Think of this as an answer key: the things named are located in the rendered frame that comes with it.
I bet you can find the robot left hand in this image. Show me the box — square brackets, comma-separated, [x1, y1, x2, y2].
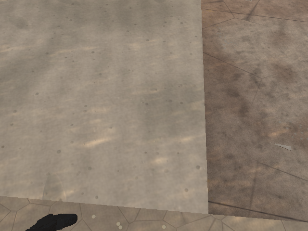
[25, 214, 78, 231]

